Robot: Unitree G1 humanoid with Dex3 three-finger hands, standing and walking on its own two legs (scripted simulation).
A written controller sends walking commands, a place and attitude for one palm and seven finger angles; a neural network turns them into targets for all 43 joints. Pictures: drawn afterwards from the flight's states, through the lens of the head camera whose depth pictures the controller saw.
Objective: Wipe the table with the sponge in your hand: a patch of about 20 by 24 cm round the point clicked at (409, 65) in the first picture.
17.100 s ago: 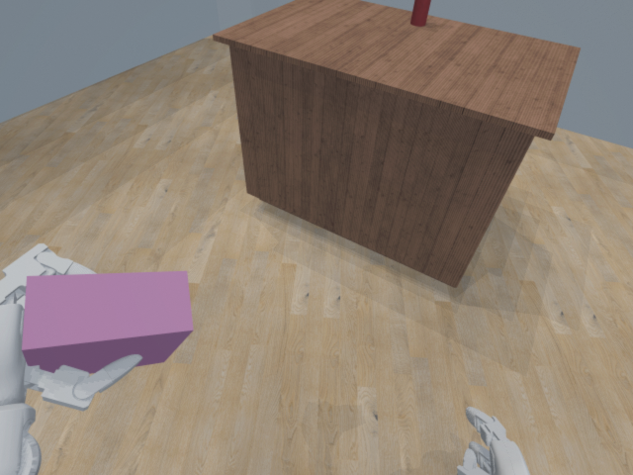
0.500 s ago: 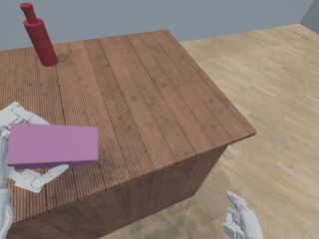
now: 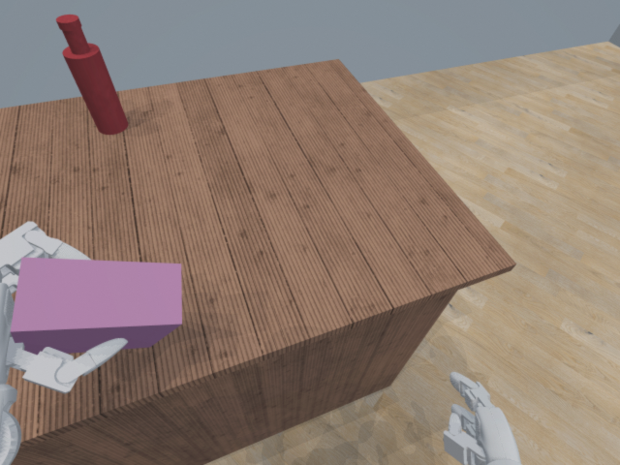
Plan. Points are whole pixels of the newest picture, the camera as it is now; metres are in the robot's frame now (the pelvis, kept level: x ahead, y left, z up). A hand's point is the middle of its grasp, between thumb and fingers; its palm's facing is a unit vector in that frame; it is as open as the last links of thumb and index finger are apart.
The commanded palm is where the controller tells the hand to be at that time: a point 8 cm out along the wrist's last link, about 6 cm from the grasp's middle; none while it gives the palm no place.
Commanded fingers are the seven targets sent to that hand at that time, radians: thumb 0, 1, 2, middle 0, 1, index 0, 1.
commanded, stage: look again from close up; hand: left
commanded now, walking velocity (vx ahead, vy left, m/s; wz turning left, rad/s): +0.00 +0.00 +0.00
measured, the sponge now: (121, 310) +0.23 +0.22 +0.13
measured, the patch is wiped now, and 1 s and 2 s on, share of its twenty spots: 0.00 0.00 0.00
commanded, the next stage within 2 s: shuffle to correct the standing spot in 0.20 s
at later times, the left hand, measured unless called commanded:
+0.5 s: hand (123, 307) +0.22 +0.20 +0.16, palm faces +0.36 -0.85 -0.38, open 10.0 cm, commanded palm +0.16 +0.23 +0.17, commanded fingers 0.00 0.10 1.30 -1.20 -1.60 -1.20 -1.60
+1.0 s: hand (200, 299) +0.24 +0.14 +0.16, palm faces +0.32 -0.87 -0.39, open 10.0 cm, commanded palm +0.18 +0.18 +0.17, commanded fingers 0.00 0.10 1.30 -1.20 -1.60 -1.20 -1.60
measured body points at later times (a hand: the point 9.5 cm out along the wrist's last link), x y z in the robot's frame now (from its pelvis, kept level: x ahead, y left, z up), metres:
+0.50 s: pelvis +0.00 -0.04 +0.00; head +0.02 -0.03 +0.45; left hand +0.20 +0.24 +0.18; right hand +0.18 -0.27 -0.07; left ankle +0.03 +0.04 -0.74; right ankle -0.01 -0.13 -0.74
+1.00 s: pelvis +0.01 -0.10 -0.01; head +0.04 -0.10 +0.44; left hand +0.21 +0.18 +0.18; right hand +0.18 -0.34 -0.09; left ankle +0.03 +0.04 -0.74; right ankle -0.01 -0.13 -0.74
